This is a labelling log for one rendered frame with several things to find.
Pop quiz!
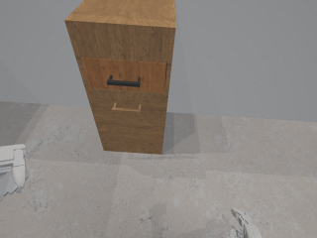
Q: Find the left robot hand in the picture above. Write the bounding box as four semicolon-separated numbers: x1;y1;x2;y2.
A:
0;144;30;200

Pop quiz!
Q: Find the cabinet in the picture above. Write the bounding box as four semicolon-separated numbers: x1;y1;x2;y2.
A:
64;0;176;155

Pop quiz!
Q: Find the handle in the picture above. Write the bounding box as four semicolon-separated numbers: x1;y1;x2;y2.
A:
112;107;142;114
106;74;141;87

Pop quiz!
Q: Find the right robot hand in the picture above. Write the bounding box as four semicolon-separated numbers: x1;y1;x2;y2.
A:
227;207;263;238

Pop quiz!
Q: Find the drawer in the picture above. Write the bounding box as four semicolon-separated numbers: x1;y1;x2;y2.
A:
81;58;166;93

